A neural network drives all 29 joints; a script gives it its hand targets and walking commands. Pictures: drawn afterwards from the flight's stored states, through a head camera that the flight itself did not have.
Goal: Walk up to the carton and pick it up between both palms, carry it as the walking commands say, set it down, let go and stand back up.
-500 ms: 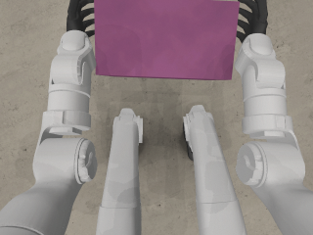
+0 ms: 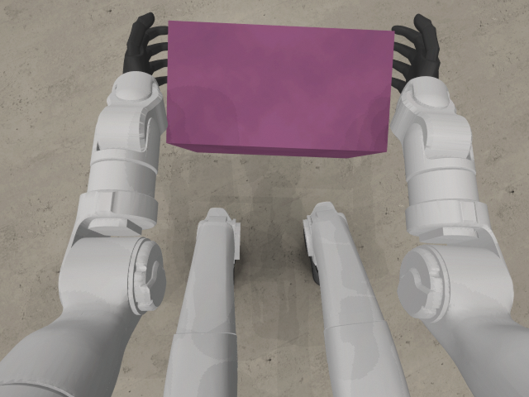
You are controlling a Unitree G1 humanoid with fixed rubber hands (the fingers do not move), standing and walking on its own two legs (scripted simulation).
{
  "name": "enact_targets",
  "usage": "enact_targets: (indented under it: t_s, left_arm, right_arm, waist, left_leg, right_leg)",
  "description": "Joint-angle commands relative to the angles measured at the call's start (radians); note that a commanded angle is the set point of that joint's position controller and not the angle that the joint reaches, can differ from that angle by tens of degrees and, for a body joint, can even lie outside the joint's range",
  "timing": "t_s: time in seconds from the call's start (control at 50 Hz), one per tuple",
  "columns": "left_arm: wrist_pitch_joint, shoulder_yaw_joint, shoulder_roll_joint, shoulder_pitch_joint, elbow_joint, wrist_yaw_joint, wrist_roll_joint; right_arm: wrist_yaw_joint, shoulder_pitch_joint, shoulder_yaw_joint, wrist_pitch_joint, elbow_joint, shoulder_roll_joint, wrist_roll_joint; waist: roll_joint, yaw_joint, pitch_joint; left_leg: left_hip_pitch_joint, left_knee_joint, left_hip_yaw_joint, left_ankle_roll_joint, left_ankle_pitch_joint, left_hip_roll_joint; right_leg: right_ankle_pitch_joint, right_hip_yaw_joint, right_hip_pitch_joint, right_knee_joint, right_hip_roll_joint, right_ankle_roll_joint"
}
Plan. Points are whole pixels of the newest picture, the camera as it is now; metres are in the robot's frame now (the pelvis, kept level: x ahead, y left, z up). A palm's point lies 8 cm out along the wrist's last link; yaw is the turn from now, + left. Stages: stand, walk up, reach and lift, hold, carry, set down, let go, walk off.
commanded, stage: reach and lift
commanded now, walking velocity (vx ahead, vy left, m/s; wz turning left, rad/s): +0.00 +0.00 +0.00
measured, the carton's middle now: (276, 103) +0.49 -0.02 -0.12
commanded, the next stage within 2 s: none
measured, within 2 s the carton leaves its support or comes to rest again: neither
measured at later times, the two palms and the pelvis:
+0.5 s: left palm (114, 67) +0.47 +0.16 +0.04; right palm (447, 70) +0.45 -0.19 +0.04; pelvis +0.03 +0.00 +0.07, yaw +1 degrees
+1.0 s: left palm out of the picture +0.46 +0.16 +0.17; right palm out of the picture +0.44 -0.20 +0.18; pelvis +0.12 +0.00 +0.14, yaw +1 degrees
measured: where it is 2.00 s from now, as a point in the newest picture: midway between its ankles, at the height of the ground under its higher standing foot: (272, 267)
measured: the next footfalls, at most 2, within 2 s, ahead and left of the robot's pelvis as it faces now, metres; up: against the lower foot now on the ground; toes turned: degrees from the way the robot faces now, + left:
none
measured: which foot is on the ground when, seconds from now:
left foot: down 0.00-1.00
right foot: down 0.00-1.00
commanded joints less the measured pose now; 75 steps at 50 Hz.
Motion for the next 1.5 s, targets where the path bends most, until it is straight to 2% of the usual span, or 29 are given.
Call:
enact_targets:
  t_s: [0.0,0.1,0.12,0.22,0.24,0.26,0.28,0.32,0.34,0.46,0.5,0.54,0.6,0.68,0.72,0.8,0.86,0.92,0.98,1.04,1.06,1.14,1.2,1.24,1.3,1.34,1.42,1.46,1.48]
  left_arm:
    - [-0.082,-0.567,-1.178,-0.900,-0.256,-0.477,-0.254]
    - [-0.076,-0.558,-1.212,-0.789,-0.222,-0.499,-0.246]
    - [-0.079,-0.557,-1.205,-0.797,-0.236,-0.500,-0.247]
    - [-0.084,-0.593,-1.225,-0.737,-0.278,-0.503,-0.244]
    - [-0.087,-0.613,-1.235,-0.770,-0.312,-0.501,-0.268]
    - [-0.086,-0.610,-1.223,-0.744,-0.340,-0.501,-0.257]
    - [-0.080,-0.599,-1.234,-0.715,-0.270,-0.507,-0.247]
    - [-0.085,-0.599,-1.217,-0.646,-0.268,-0.506,-0.227]
    - [-0.086,-0.587,-1.214,-0.607,-0.277,-0.506,-0.208]
    - [-0.103,-0.603,-1.210,-0.583,-0.302,-0.512,-0.201]
    - [-0.110,-0.611,-1.217,-0.640,-0.321,-0.519,-0.209]
    - [-0.107,-0.605,-1.216,-0.588,-0.300,-0.518,-0.194]
    - [-0.103,-0.561,-1.237,-0.560,-0.219,-0.526,-0.158]
    - [-0.103,-0.484,-1.275,-0.495,-0.103,-0.549,-0.119]
    - [-0.097,-0.365,-1.282,-0.378,-0.014,-0.550,-0.055]
    - [-0.067,-0.195,-1.258,-0.305,0.099,-0.571,0.042]
    - [-0.037,-0.190,-1.233,-0.242,0.090,-0.564,0.055]
    - [-0.012,-0.171,-1.203,-0.166,0.086,-0.566,0.071]
    - [0.008,-0.220,-1.188,-0.215,-0.040,-0.562,0.032]
    - [0.026,-0.347,-1.224,-0.115,-0.214,-0.553,-0.039]
    - [0.040,-0.372,-1.247,-0.073,-0.193,-0.557,-0.056]
    - [0.092,-0.495,-1.261,0.002,-0.316,-0.551,-0.104]
    - [0.105,-0.472,-1.209,0.108,-0.301,-0.552,-0.085]
    - [0.105,-0.539,-1.216,0.167,-0.356,-0.545,-0.118]
    - [0.116,-0.618,-1.219,0.231,-0.490,-0.538,-0.160]
    - [0.129,-0.610,-1.196,0.303,-0.478,-0.527,-0.131]
    - [0.158,-0.618,-1.158,0.360,-0.569,-0.510,-0.109]
    - [0.168,-0.580,-1.117,0.343,-0.559,-0.505,-0.080]
    - [0.172,-0.578,-1.114,0.334,-0.587,-0.498,-0.072]
  right_arm:
    - [0.524,-0.822,0.655,-0.018,-0.161,1.076,0.205]
    - [0.533,-0.781,0.690,-0.015,-0.218,1.074,0.192]
    - [0.535,-0.760,0.686,-0.006,-0.191,1.099,0.181]
    - [0.543,-0.713,0.733,-0.018,-0.255,1.104,0.197]
    - [0.541,-0.708,0.730,-0.017,-0.261,1.086,0.197]
    - [0.541,-0.685,0.736,-0.012,-0.267,1.100,0.194]
    - [0.541,-0.661,0.711,-0.011,-0.234,1.086,0.174]
    - [0.544,-0.570,0.729,-0.003,-0.202,1.131,0.171]
    - [0.549,-0.573,0.735,-0.006,-0.218,1.144,0.176]
    - [0.557,-0.506,0.751,-0.020,-0.220,1.142,0.169]
    - [0.559,-0.548,0.726,-0.026,-0.230,1.127,0.151]
    - [0.559,-0.531,0.743,-0.026,-0.238,1.142,0.159]
    - [0.572,-0.491,0.659,-0.024,-0.148,1.122,0.102]
    - [0.597,-0.395,0.560,-0.015,-0.003,1.132,0.046]
    - [0.600,-0.311,0.479,-0.007,0.062,1.175,0.005]
    - [0.624,-0.272,0.294,0.012,0.161,1.115,-0.057]
    - [0.636,-0.176,0.263,0.045,0.220,1.076,-0.072]
    - [0.643,-0.129,0.287,0.065,0.199,1.073,-0.059]
    - [0.646,-0.106,0.279,0.077,0.181,1.069,-0.037]
    - [0.633,-0.060,0.474,0.098,-0.031,1.162,0.040]
    - [0.628,-0.029,0.501,0.109,-0.065,1.166,0.049]
    - [0.598,0.061,0.618,0.154,-0.224,1.165,0.078]
    - [0.578,0.171,0.597,0.178,-0.217,1.146,0.050]
    - [0.570,0.220,0.669,0.183,-0.291,1.207,0.071]
    - [0.544,0.298,0.730,0.196,-0.379,1.198,0.096]
    - [0.529,0.378,0.702,0.206,-0.376,1.167,0.096]
    - [0.532,0.418,0.732,0.232,-0.416,1.178,0.099]
    - [0.533,0.398,0.718,0.248,-0.410,1.153,0.078]
    - [0.540,0.382,0.719,0.252,-0.410,1.148,0.085]
  waist:
    - [0.044,-0.020,-2.324]
    - [0.054,-0.026,-2.327]
    - [-0.008,-0.040,-2.296]
    - [0.035,-0.026,-2.331]
    - [0.035,-0.059,-2.353]
    - [0.053,-0.029,-2.382]
    - [0.027,-0.056,-2.296]
    - [0.018,-0.043,-2.257]
    - [0.029,-0.005,-2.276]
    - [0.020,0.002,-2.187]
    - [0.023,-0.033,-2.162]
    - [0.026,-0.012,-2.120]
    - [0.032,-0.054,-1.946]
    - [0.030,-0.059,-1.639]
    - [-0.013,-0.026,-1.352]
    - [0.020,-0.014,-1.095]
    - [0.075,-0.020,-1.006]
    - [0.054,0.006,-0.929]
    - [0.082,-0.013,-0.822]
    - [0.048,0.027,-0.902]
    - [0.008,0.007,-0.920]
    - [0.016,-0.016,-1.018]
    - [-0.015,-0.027,-0.941]
    - [-0.060,-0.026,-1.043]
    - [-0.040,-0.035,-1.132]
    - [0.021,-0.047,-1.057]
    - [0.038,-0.019,-0.935]
    - [-0.011,-0.018,-0.819]
    - [0.050,-0.006,-0.816]
  left_leg:
    - [0.510,-0.300,0.111,0.043,-0.214,-0.072]
    - [0.560,-0.343,0.121,0.041,-0.138,-0.078]
    - [0.564,-0.352,0.105,0.051,-0.150,-0.076]
    - [0.642,-0.397,0.092,0.043,-0.026,-0.076]
    - [0.681,-0.400,0.096,0.037,-0.004,-0.082]
    - [0.689,-0.415,0.098,0.034,0.029,-0.079]
    - [0.674,-0.433,0.103,0.036,-0.010,-0.079]
    - [0.673,-0.458,0.103,0.042,0.037,-0.075]
    - [0.659,-0.464,0.118,0.043,0.080,-0.080]
    - [0.699,-0.531,0.103,0.043,0.112,-0.074]
    - [0.702,-0.552,0.100,0.039,0.046,-0.071]
    - [0.733,-0.584,0.096,0.045,0.068,-0.073]
    - [0.726,-0.635,0.079,0.044,-0.064,-0.061]
    - [0.660,-0.700,0.097,0.045,-0.168,-0.055]
    - [0.593,-0.735,0.105,0.061,-0.138,-0.043]
    - [0.566,-0.803,0.124,0.068,-0.249,-0.037]
    - [0.659,-0.893,0.107,0.057,-0.182,-0.022]
    - [0.755,-0.924,0.139,0.055,-0.112,-0.029]
    - [0.733,-1.005,0.107,0.059,-0.180,-0.007]
    - [0.843,-1.007,0.120,0.060,0.083,-0.038]
    - [0.901,-1.004,0.119,0.066,0.115,-0.041]
    - [0.977,-1.027,0.115,0.052,0.300,-0.064]
    - [0.975,-1.035,0.106,0.048,0.370,-0.063]
    - [1.050,-1.042,0.092,0.057,0.519,-0.065]
    - [1.137,-1.046,0.076,0.041,0.736,-0.077]
    - [1.163,-1.067,0.064,0.039,0.756,-0.074]
    - [1.150,-1.110,0.063,0.034,0.690,-0.080]
    - [1.109,-1.131,0.069,0.045,0.551,-0.079]
    - [1.104,-1.136,0.073,0.039,0.527,-0.079]
  right_leg:
    - [-0.214,-0.133,0.468,-0.274,0.063,-0.060]
    - [-0.137,-0.122,0.559,-0.327,0.061,-0.068]
    - [-0.145,-0.129,0.549,-0.333,0.066,-0.058]
    - [-0.009,-0.133,0.617,-0.361,0.066,-0.068]
    - [0.005,-0.126,0.651,-0.381,0.063,-0.068]
    - [0.038,-0.128,0.667,-0.380,0.064,-0.072]
    - [-0.001,-0.129,0.660,-0.406,0.062,-0.068]
    - [0.057,-0.122,0.707,-0.434,0.062,-0.065]
    - [0.089,-0.112,0.749,-0.445,0.058,-0.060]
    - [0.131,-0.100,0.798,-0.497,0.054,-0.061]
    - [0.069,-0.102,0.782,-0.521,0.050,-0.063]
    - [0.093,-0.100,0.815,-0.544,0.049,-0.060]
    - [-0.027,-0.116,0.722,-0.580,0.050,-0.066]
    - [-0.137,-0.124,0.689,-0.656,0.050,-0.075]
    - [-0.112,-0.130,0.637,-0.689,0.056,-0.073]
    - [-0.252,-0.149,0.644,-0.755,0.061,-0.068]
    - [-0.136,-0.161,0.686,-0.789,0.052,-0.064]
    - [-0.128,-0.154,0.736,-0.861,0.039,-0.065]
    - [-0.102,-0.169,0.814,-0.872,0.053,-0.065]
    - [0.104,-0.145,0.949,-0.924,0.055,-0.059]
    - [0.117,-0.130,0.954,-0.950,0.048,-0.058]
    - [0.344,-0.103,1.099,-0.972,0.049,-0.043]
    - [0.440,-0.106,1.073,-0.987,0.057,-0.032]
    - [0.615,-0.102,1.148,-0.994,0.065,-0.015]
    - [0.865,-0.078,1.234,-1.010,0.061,-0.002]
    - [0.854,-0.064,1.198,-1.042,0.051,0.000]
    - [0.758,-0.070,1.191,-1.086,0.058,-0.003]
    - [0.639,-0.083,1.153,-1.111,0.060,0.000]
    - [0.593,-0.079,1.153,-1.113,0.059,-0.010]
